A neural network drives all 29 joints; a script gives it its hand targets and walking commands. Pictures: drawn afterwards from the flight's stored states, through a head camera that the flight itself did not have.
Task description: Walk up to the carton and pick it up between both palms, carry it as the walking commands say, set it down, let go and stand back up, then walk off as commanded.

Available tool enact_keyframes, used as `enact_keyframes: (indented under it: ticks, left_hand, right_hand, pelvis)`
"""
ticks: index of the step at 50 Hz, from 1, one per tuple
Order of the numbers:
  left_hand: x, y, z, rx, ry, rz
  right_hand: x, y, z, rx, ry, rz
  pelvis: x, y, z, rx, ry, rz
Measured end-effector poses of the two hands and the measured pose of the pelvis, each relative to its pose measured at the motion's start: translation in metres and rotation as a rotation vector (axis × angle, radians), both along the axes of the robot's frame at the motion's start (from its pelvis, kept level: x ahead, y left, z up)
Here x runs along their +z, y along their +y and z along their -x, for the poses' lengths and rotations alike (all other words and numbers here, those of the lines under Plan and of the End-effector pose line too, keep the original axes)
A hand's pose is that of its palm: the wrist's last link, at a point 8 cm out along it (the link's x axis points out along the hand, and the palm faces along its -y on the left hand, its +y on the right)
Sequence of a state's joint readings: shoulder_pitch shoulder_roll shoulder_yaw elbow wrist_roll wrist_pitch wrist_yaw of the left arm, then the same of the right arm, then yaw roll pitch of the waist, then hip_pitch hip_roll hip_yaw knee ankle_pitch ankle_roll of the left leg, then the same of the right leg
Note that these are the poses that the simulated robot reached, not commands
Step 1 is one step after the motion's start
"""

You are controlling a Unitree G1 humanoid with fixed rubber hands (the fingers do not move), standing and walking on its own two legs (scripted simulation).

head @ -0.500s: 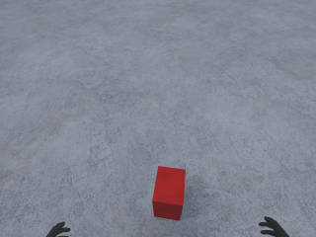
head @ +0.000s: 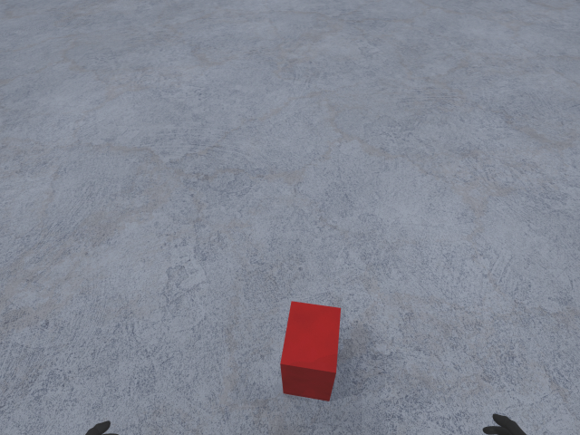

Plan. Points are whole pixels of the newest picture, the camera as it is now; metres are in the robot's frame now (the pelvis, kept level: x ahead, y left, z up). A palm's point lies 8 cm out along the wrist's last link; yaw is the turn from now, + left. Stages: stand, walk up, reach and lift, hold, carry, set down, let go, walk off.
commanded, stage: stand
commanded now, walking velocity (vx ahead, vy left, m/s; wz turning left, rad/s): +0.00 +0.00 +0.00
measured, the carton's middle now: (310, 352) +0.46 -0.04 -0.64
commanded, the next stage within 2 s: walk off in 0.50 s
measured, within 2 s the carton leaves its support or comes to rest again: neither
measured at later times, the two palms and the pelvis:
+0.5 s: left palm out of the picture +0.08 +0.31 -0.10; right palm out of the picture +0.09 -0.31 -0.11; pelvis -0.01 +0.00 +0.00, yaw +0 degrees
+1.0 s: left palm out of the picture +0.00 +0.33 -0.14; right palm out of the picture +0.09 -0.26 -0.12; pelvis -0.02 +0.02 -0.01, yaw +10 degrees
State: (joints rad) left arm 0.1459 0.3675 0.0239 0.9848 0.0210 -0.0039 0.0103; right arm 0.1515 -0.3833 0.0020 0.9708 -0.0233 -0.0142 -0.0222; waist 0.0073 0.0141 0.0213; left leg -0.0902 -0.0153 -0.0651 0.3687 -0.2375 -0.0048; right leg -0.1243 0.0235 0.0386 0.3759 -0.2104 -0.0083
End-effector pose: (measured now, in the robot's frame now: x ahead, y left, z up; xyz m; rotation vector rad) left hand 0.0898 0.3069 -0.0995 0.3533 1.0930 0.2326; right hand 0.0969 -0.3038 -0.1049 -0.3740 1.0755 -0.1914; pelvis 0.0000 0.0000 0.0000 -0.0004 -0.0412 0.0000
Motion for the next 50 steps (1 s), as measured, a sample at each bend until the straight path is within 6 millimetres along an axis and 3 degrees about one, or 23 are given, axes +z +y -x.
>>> enact_keyframes:
  ticks: [36,41,45,50]
  left_hand:
    - [-0.002,0.006,0.010,0.006,0.044,-0.006]
    - [-0.013,0.004,0.028,0.056,0.083,0.002]
    - [-0.025,0.011,0.057,0.123,0.115,0.003]
    - [-0.041,0.023,0.092,0.190,0.131,0.036]
  right_hand:
    - [-0.001,-0.003,0.011,-0.016,0.048,0.002]
    - [-0.011,0.007,0.019,-0.009,0.100,-0.020]
    - [-0.017,0.017,0.017,0.034,0.127,-0.013]
    - [-0.015,0.046,0.005,0.109,0.143,-0.004]
  pelvis:
    - [0.001,0.001,0.005,0.004,-0.001,0.001]
    - [-0.003,0.003,0.010,0.041,0.009,0.011]
    - [-0.010,0.008,0.016,0.094,0.019,0.032]
    - [-0.014,0.025,0.022,0.165,0.017,0.030]
